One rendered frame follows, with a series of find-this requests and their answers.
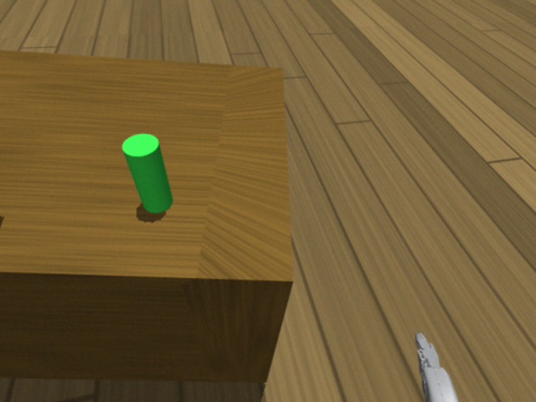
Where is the can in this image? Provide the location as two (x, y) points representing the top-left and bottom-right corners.
(122, 134), (173, 213)

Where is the right robot hand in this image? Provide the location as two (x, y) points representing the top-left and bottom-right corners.
(415, 332), (459, 402)

